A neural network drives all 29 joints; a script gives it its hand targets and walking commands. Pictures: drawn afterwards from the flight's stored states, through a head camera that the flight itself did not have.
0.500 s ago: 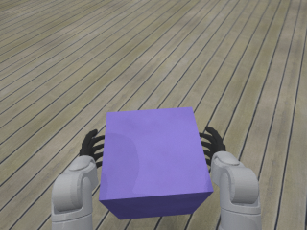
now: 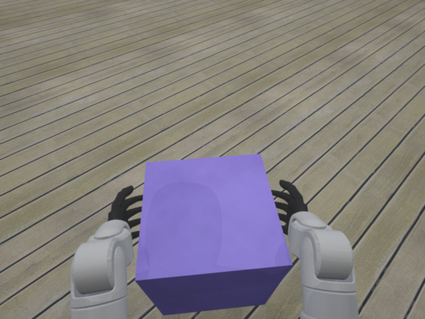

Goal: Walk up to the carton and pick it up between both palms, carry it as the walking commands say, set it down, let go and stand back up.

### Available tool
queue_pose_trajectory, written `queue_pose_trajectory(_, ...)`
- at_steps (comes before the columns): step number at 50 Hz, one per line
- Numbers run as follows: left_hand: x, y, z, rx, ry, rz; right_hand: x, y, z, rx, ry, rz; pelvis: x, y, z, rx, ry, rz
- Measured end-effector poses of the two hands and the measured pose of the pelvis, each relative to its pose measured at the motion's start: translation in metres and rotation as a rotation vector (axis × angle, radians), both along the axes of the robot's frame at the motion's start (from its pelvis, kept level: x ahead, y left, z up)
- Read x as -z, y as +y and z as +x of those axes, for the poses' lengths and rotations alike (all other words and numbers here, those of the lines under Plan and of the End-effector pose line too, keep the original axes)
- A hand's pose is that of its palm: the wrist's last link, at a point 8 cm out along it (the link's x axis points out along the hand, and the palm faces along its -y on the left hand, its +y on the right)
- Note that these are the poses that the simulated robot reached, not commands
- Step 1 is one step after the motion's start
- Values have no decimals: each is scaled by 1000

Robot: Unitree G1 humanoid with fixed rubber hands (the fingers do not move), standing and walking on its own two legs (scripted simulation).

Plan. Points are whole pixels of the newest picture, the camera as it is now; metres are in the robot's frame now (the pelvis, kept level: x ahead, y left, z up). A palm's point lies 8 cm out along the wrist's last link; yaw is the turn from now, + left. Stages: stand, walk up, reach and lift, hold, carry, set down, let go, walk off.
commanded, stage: carry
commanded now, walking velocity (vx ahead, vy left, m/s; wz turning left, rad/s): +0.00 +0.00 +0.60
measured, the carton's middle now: (209, 238) +0.28 +0.01 -0.01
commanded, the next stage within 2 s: none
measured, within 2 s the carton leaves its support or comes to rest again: neither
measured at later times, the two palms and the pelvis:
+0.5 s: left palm (59, 275) +0.18 +0.22 +0.10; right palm (258, 217) +0.27 -0.07 +0.09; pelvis -0.02 +0.00 +0.02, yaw +19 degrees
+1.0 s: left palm out of the picture +0.10 +0.32 +0.10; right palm (182, 233) +0.24 +0.05 +0.09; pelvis -0.06 +0.06 +0.01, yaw +28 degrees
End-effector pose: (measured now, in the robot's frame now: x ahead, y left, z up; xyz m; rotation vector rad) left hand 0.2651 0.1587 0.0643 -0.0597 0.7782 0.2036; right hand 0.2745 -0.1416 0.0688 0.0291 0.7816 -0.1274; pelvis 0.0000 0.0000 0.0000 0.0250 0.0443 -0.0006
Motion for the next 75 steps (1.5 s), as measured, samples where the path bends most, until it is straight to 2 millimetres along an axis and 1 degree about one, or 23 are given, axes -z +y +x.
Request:
queue_pose_trajectory(2,3,15,-10,-36,27,3,4,16,0,-37,26,-2,-4,6,-3,-19,2,-12)
queue_pose_trajectory(4,2,26,-18,-62,35,8,5,27,0,-65,34,1,-7,10,-6,-42,7,-19)
queue_pose_trajectory(8,-11,39,-26,-105,-8,22,-2,41,3,-105,-7,21,-9,13,-10,-86,19,-21)
queue_pose_trajectory(11,-22,41,-30,-127,-43,34,-8,44,4,-126,-42,34,-10,10,-12,-120,23,-20)
queue_pose_trajectory(15,-32,38,-38,-142,-65,64,-13,42,3,-146,-67,58,-8,3,-14,-175,9,-26)
queue_pose_trajectory(20,-32,39,-62,-186,-28,58,-18,46,-4,-204,-31,40,-15,-4,-17,-250,-8,15)
queue_pose_trajectory(23,-33,47,-75,-224,-10,56,-20,58,-5,-246,-15,34,-18,-3,-20,-295,-8,31)
queue_pose_trajectory(25,-33,57,-82,-254,-9,56,-21,70,-3,-278,-14,31,-18,0,-24,-325,-3,35)
queue_pose_trajectory(28,-33,77,-96,-308,-18,51,-22,95,-2,-335,-25,24,-17,8,-31,-371,8,35)
queue_pose_trajectory(31,-28,102,-112,-366,-34,38,-21,127,-3,-386,-40,18,-12,20,-37,-411,12,28)
queue_pose_trajectory(33,-22,122,-123,-396,-49,32,-19,150,-6,-410,-56,18,-5,32,-41,-430,11,12)
queue_pose_trajectory(34,-18,131,-129,-411,-58,28,-17,161,-8,-419,-62,20,-1,37,-44,-435,10,16)
queue_pose_trajectory(36,-12,146,-144,-448,-49,14,-13,180,-14,-455,-53,5,0,44,-49,-445,5,16)
queue_pose_trajectory(38,-9,154,-157,-481,-18,4,-8,191,-22,-487,-24,-10,-4,49,-54,-454,-3,7)
queue_pose_trajectory(40,-9,159,-167,-494,2,3,-6,198,-28,-506,-5,-14,-8,53,-58,-463,-4,-3)
queue_pose_trajectory(42,-11,161,-172,-502,1,3,-7,201,-31,-513,-5,-13,-10,55,-60,-472,-4,-6)
queue_pose_trajectory(45,-20,162,-172,-501,-31,7,-15,202,-33,-511,-37,-6,-11,56,-61,-481,-4,-5)
queue_pose_trajectory(49,-32,158,-166,-477,-71,43,-23,195,-30,-489,-78,28,-10,56,-61,-482,-16,1)
queue_pose_trajectory(52,-40,154,-163,-453,-65,55,-27,188,-34,-467,-71,37,-13,57,-61,-486,-28,-1)
queue_pose_trajectory(55,-44,153,-161,-442,-60,48,-32,185,-36,-457,-67,27,-15,57,-62,-486,-36,-3)
queue_pose_trajectory(60,-41,152,-165,-444,-37,33,-32,184,-39,-460,-44,11,-17,56,-63,-484,-36,-5)
queue_pose_trajectory(66,-38,154,-168,-460,-36,20,-33,188,-38,-472,-42,3,-17,54,-65,-484,-39,-2)
queue_pose_trajectory(75,-35,155,-164,-458,-28,20,-27,189,-36,-471,-34,2,-17,54,-64,-479,-31,-4)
